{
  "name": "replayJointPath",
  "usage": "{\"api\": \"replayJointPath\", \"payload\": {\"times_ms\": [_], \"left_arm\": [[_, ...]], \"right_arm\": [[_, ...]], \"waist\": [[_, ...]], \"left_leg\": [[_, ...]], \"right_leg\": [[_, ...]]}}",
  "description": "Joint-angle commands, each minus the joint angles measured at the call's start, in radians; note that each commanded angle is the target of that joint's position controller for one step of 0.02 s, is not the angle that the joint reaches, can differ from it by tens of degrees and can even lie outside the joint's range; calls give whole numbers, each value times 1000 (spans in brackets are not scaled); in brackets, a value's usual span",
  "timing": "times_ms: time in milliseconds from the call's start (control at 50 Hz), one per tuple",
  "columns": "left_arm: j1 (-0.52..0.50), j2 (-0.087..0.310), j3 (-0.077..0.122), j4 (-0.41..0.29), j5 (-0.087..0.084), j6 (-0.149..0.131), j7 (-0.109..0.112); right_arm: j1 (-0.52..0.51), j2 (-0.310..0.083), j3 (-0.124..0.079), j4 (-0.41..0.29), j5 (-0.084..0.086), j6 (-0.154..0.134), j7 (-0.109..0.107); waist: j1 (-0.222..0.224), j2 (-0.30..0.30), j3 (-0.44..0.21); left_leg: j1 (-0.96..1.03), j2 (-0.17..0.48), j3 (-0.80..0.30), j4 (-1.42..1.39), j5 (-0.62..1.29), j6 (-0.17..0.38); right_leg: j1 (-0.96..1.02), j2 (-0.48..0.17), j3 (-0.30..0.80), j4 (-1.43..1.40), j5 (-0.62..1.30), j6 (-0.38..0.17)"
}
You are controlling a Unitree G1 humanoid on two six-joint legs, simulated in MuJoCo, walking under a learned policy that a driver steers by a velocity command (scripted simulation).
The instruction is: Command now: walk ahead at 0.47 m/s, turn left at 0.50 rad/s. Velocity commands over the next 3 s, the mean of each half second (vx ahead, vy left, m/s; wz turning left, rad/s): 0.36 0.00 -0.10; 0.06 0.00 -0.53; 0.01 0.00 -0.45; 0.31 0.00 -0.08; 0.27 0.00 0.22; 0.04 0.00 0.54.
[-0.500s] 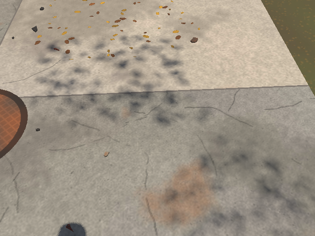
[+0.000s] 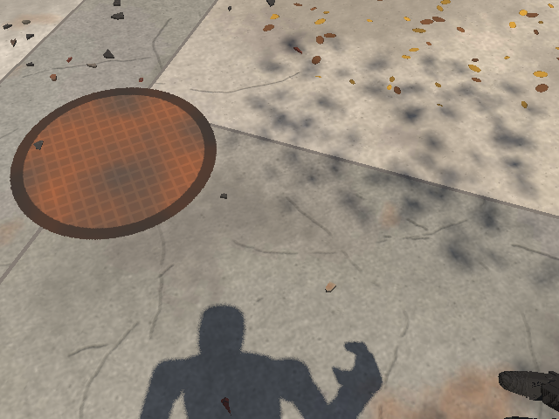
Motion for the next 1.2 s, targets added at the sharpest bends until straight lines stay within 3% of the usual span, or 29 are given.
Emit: {"api": "replayJointPath", "payload": {"times_ms": [20, 40, 60, 80, 140, 200, 260, 340, 400, 440, 460, 480, 500, 520, 560, 600, 660, 700, 780, 860, 880, 900, 920, 940, 960, 980, 1020, 1100, 1200], "left_arm": [[-118, 147, 11, -173, -46, -82, -13], [-131, 134, 2, -175, -45, -89, -9], [-135, 132, 5, -155, -19, -86, -3], [-107, 134, 11, -143, -10, -73, -6], [-53, 93, 5, -115, -11, -27, -17], [-132, 72, -2, -137, -4, -12, -13], [-214, 43, -13, -153, 2, -29, -28], [-302, 32, -17, -200, -4, -38, -64], [-261, 80, 3, -226, 11, -33, -88], [-85, 139, 34, -197, 14, -31, -83], [-1, 197, 50, -197, 18, -29, -66], [-42, 277, 55, -226, 25, -23, -52], [-20, 221, 42, -253, 26, -16, -48], [-85, 184, 36, -275, 19, -3, -42], [-173, 128, 19, -290, -3, 24, -25], [-219, 133, 20, -303, 14, 38, -20], [-221, 161, 35, -303, 19, 47, -8], [-223, 176, 43, -305, 9, 60, 4], [-242, 170, 45, -317, 6, 87, 13], [-243, 158, 45, -322, 0, 102, 13], [-241, 146, 42, -321, -7, 105, 14], [-208, 107, 30, -320, -6, 105, 13], [-188, 75, 23, -351, -9, 98, 8], [-194, 158, 47, -344, 8, 82, 4], [-184, 197, 64, -318, -2, 82, 2], [-161, 183, 66, -291, -6, 93, 5], [-146, 132, 52, -277, -5, 113, 7], [-252, 86, 29, -327, -16, 111, -2], [-265, 80, 21, -345, -12, 112, -22]], "right_arm": [[376, -189, -59, 32, -17, -24, -17], [315, -155, -47, 34, -13, -32, -18], [227, -114, -31, 26, -16, -35, -19], [174, -84, -18, 19, -31, -41, -20], [142, -90, -16, 50, -39, -66, -21], [163, -98, -16, 92, -43, -82, -27], [151, -98, -8, 112, -49, -80, -41], [205, -129, -12, 154, -41, -61, -60], [186, -157, -24, 152, -27, -23, -78], [161, -153, -25, 134, -25, 0, -92], [179, -134, -14, 114, -37, -2, -94], [343, -19, 19, 95, -81, -14, -76], [335, -99, 18, 112, -63, -26, -54], [235, -151, 4, 89, -27, -25, -46], [137, -129, 9, 61, -35, -4, -60], [157, -117, 7, 59, -36, 20, -68], [186, -76, 19, 85, -42, 22, -83], [176, -79, 18, 91, -41, 26, -87], [117, -84, 11, 77, -33, 25, -82], [133, -92, -3, 79, -25, -4, -67], [163, -103, -12, 89, -26, -10, -65], [191, -169, -30, 87, -42, -10, -69], [161, -258, -52, 91, -69, 6, -75], [139, -208, -44, 68, -87, 5, -73], [94, -155, -29, 47, -79, 4, -80], [53, -126, -21, 40, -61, 7, -84], [42, -100, -10, 35, -40, 13, -92], [116, -125, -21, 53, -50, 35, -102], [104, -185, -47, 57, -36, 41, -86]], "waist": [[-212, 117, -362], [-174, 83, -255], [-129, 25, -184], [-86, 50, -147], [-36, 55, -97], [-54, 35, -25], [-83, 30, 4], [-125, 33, -9], [-88, 64, -59], [1, 56, -154], [39, -39, -245], [-84, -291, -379], [-18, -197, -564], [7, -101, -481], [-36, 39, -250], [-90, -22, -168], [-94, -74, -188], [-85, -89, -228], [-61, -143, -196], [-72, -180, -184], [-89, -172, -179], [-80, -71, -193], [-25, 246, -139], [-57, 260, -139], [-47, 169, -133], [-32, 123, -117], [-43, 122, -97], [-109, 169, -101], [-118, 200, -137]], "left_leg": [[935, 362, -756, -382, -252, 264], [777, 328, -611, -376, -168, 228], [613, 289, -495, -380, -62, 195], [494, 257, -414, -406, 43, 183], [345, 239, -277, -487, 179, 186], [320, 209, -151, -526, 253, 156], [290, 147, 2, -503, 431, 87], [427, 197, 26, -443, 518, 53], [568, 236, 20, -279, 742, 38], [558, 199, 46, -1, 841, -2], [413, 127, 73, 274, 581, -56], [24, -65, 37, 663, -431, -136], [-76, -94, -171, 837, -519, -154], [-125, -30, -205, 836, -428, -139], [-151, 31, -169, 693, -309, -138], [-37, 43, -153, 530, -272, -142], [45, 21, -124, 326, -252, -176], [77, 18, -135, 255, -178, -188], [106, 4, -146, 129, -121, -182], [194, -10, -134, -110, -91, -141], [271, 8, -132, -231, -25, -120], [375, 167, -257, -311, -25, -61], [410, 365, -499, -364, 103, 85], [359, 447, -590, -381, 161, 173], [341, 400, -498, -358, 172, 151], [336, 332, -392, -337, 176, 104], [355, 279, -279, -328, 220, 85], [464, 277, -190, -330, 271, 111], [439, 326, -128, -313, 330, 121]], "right_leg": [[-800, 71, 206, 571, 32, -47], [-781, 22, 186, 504, 115, -68], [-712, -22, 181, 429, 179, -67], [-632, -50, 190, 381, 226, -68], [-563, -59, 175, 323, 290, -47], [-628, -47, 179, 182, 453, -26], [-527, 20, 133, -83, 671, -39], [-512, 69, 106, -245, 736, -66], [-512, 115, 74, -269, 534, -106], [-315, 182, 46, -332, 513, -146], [-84, 92, 179, -363, 858, -200], [284, -192, 589, -269, 1289, -412], [386, -253, 817, -367, 1114, -504], [303, -205, 703, -404, 926, -453], [14, -122, 570, -478, 679, -369], [-191, -53, 512, -538, 571, -337], [-256, -15, 449, -522, 689, -330], [-254, -4, 455, -512, 598, -313], [-286, 24, 513, -524, 296, -268], [-239, 33, 588, -462, 307, -235], [-260, 62, 579, -425, 299, -206], [-342, 121, 516, -302, 153, -154], [-548, 285, 288, -100, -54, -88], [-584, 238, 261, 153, -94, -43], [-570, 210, 271, 261, -29, -29], [-568, 200, 252, 312, 27, -10], [-593, 185, 224, 395, 101, 21], [-602, 139, 152, 225, 139, 48], [-405, 109, 81, -22, 102, 20]]}}
Next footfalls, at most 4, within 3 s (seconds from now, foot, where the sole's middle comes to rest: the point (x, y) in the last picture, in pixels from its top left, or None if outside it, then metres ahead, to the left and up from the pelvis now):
0.46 right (355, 414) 0.44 -0.10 -0.75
0.90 left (257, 387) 0.48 0.12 -0.75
1.32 right None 0.33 -0.10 -0.75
1.74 left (278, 390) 0.48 0.07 -0.75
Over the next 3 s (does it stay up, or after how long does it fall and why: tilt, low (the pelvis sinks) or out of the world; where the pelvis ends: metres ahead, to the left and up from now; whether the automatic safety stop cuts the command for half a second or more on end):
stays up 0.64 -0.22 0.03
